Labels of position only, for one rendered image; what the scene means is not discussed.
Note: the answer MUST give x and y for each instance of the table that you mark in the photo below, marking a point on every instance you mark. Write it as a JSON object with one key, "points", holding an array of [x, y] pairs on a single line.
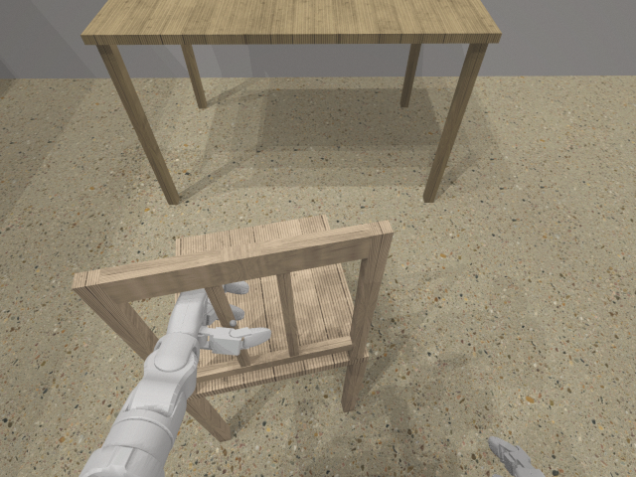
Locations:
{"points": [[257, 22]]}

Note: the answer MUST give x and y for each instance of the robot left forearm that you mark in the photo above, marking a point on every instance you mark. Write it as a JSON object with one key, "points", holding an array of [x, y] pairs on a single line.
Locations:
{"points": [[146, 428]]}

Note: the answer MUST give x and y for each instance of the left robot hand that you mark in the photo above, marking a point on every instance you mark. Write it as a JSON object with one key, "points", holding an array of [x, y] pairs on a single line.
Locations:
{"points": [[194, 309]]}

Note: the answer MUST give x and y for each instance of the right robot hand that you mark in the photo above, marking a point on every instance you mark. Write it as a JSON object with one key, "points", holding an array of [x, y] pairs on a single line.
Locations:
{"points": [[516, 460]]}

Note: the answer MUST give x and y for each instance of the chair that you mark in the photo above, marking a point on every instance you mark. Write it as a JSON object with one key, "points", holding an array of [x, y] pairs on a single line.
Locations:
{"points": [[297, 289]]}

